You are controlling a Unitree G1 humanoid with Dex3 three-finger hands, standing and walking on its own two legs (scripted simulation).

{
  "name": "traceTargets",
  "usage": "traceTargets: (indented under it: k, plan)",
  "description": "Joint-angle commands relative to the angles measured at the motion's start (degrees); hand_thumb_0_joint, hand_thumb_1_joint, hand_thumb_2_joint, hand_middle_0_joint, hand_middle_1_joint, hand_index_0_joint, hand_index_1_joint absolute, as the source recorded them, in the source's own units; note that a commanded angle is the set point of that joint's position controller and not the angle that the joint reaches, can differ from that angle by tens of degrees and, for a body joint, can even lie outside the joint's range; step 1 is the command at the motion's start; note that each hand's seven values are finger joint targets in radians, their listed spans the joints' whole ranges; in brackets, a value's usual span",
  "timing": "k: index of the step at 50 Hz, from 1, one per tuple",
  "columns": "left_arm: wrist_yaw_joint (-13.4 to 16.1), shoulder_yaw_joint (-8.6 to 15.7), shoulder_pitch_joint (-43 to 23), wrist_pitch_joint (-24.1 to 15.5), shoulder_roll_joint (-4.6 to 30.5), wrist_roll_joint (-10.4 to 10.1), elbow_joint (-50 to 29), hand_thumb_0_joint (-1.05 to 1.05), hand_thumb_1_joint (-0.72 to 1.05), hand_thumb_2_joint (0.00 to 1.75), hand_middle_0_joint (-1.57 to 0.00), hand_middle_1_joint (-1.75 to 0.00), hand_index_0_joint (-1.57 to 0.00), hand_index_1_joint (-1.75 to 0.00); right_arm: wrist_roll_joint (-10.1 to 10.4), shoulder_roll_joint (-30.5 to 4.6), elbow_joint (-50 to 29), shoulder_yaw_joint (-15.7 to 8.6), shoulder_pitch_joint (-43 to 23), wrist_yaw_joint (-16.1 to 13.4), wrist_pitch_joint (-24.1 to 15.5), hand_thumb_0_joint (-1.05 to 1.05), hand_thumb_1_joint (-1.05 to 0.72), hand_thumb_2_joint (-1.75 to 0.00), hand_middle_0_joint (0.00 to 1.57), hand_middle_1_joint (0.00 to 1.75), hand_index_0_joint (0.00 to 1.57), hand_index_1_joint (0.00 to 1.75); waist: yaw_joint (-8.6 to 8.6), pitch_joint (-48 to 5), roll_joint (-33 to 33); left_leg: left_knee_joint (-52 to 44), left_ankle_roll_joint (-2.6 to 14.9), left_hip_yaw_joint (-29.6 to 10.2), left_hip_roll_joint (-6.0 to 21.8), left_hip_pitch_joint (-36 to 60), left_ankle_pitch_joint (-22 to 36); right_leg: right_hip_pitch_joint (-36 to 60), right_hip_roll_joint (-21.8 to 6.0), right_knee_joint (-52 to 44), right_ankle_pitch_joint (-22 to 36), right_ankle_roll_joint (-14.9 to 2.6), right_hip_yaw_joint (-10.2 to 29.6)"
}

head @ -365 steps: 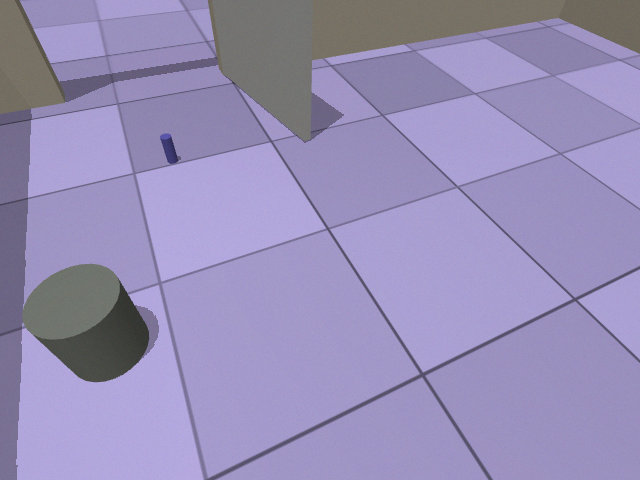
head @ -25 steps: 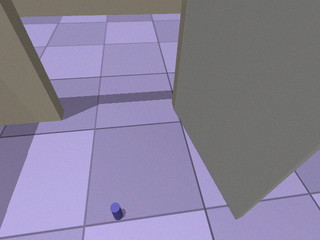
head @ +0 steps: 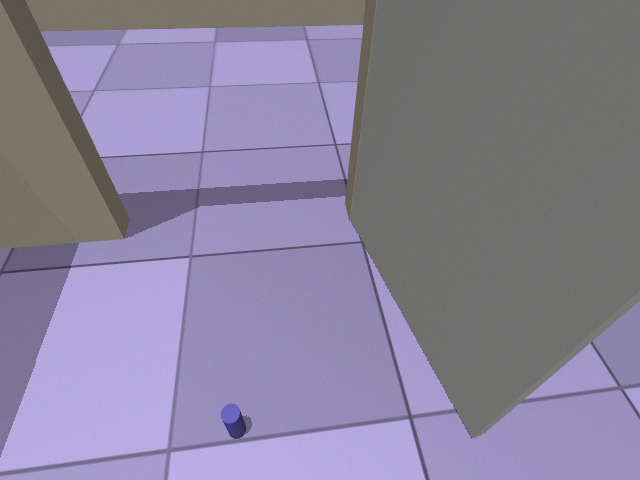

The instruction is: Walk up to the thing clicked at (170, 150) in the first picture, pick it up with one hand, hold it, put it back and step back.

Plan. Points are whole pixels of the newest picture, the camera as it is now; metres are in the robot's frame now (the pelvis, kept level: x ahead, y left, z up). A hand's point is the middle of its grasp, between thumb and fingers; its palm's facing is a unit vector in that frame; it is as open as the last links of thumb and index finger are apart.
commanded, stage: stand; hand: left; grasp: from the side
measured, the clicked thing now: (234, 421) +0.40 +0.23 -0.71
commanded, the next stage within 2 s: go down in 0.80 s
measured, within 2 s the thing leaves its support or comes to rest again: neither
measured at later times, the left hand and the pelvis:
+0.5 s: hand out of the picture +0.07 +0.25 -0.16, palm faces -0.03 -0.94 -0.35, open 7.4 cm; pelvis +0.00 +0.00 +0.00, yaw +0 degrees
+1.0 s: hand out of the picture +0.10 +0.25 -0.16, palm faces +0.04 -0.94 -0.34, open 8.0 cm; pelvis +0.00 +0.00 +0.00, yaw +1 degrees
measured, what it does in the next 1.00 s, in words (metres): stands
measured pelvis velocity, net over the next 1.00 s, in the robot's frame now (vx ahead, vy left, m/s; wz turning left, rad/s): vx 0.00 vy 0.00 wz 0.02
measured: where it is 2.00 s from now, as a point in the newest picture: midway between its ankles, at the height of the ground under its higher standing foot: outside the picture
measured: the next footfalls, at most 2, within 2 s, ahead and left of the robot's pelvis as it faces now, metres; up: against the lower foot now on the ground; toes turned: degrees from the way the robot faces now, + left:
none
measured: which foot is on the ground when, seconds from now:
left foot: down 0.00-1.00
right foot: down 0.00-1.00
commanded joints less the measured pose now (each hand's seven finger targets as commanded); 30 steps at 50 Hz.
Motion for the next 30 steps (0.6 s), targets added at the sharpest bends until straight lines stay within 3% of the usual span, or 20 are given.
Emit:
traceTargets:
  k: [1,7,30]
  plan:
    - [0.87,2.41,-2.65,-1.47,12.79,-0.14,-3.28,0.0,0.9,0.9,-0.2,-0.3,-0.2,-0.3,0.04,-11.97,-3.49,-1.95,-2.52,-0.95,-1.27,0.0,-0.9,-0.9,0.2,0.3,0.2,0.3,0.12,-4.62,-0.38,-1.58,1.6,-5.79,7.29,1.63,10.54,0.7,-7.9,-1.96,10.33,-0.85,6.19]
    - [0.84,2.25,-2.63,-1.33,12.32,-0.06,-3.23,0.0,0.9,0.9,-0.2,-0.3,-0.2,-0.3,0.06,-12.3,-3.48,-1.94,-2.33,-0.86,-1.1,0.0,-0.9,-0.9,0.2,0.3,0.2,0.3,0.07,-3.59,0.01,-1.99,1.61,-5.6,6.79,0.38,7.19,0.26,-7.8,-2.86,7.7,-0.67,6.18]
    - [0.81,2.2,-2.06,-1.44,12.58,0.01,-3.32,0.0,0.9,0.9,-0.2,-0.3,-0.2,-0.3,0.13,-12.22,-3.83,-1.85,-2.4,-0.91,-1.21,0.0,-0.9,-0.9,0.2,0.3,0.2,0.3,0.14,-3.42,0.02,-1.81,1.74,-5.78,7.13,1.49,8.75,0.05,-7.88,-2.3,9.56,-0.73,6.3]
